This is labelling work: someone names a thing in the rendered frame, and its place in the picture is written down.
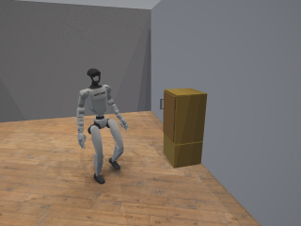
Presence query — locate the left robot forearm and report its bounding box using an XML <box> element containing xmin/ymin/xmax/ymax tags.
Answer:
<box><xmin>111</xmin><ymin>103</ymin><xmax>122</xmax><ymax>119</ymax></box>

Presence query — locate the right robot foot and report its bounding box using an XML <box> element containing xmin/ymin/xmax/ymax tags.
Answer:
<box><xmin>94</xmin><ymin>173</ymin><xmax>105</xmax><ymax>185</ymax></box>

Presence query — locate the right robot hand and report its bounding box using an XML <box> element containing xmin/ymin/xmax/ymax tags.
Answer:
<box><xmin>77</xmin><ymin>132</ymin><xmax>87</xmax><ymax>148</ymax></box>

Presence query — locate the left robot upper arm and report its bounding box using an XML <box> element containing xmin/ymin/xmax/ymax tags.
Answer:
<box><xmin>103</xmin><ymin>85</ymin><xmax>114</xmax><ymax>105</ymax></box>

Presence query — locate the left robot hand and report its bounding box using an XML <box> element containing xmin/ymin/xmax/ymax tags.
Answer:
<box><xmin>119</xmin><ymin>117</ymin><xmax>129</xmax><ymax>131</ymax></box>

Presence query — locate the humanoid robot head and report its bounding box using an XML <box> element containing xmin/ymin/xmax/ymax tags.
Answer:
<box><xmin>87</xmin><ymin>68</ymin><xmax>102</xmax><ymax>89</ymax></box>

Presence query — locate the handle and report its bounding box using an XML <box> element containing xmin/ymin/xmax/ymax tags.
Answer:
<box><xmin>160</xmin><ymin>98</ymin><xmax>164</xmax><ymax>110</ymax></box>

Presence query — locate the right robot upper arm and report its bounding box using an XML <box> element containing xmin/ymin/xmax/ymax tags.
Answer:
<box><xmin>78</xmin><ymin>89</ymin><xmax>89</xmax><ymax>114</ymax></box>

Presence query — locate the cupboard door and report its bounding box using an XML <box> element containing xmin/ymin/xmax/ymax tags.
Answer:
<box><xmin>163</xmin><ymin>91</ymin><xmax>176</xmax><ymax>143</ymax></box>

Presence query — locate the right robot forearm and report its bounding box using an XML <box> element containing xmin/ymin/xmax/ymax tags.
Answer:
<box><xmin>76</xmin><ymin>108</ymin><xmax>85</xmax><ymax>133</ymax></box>

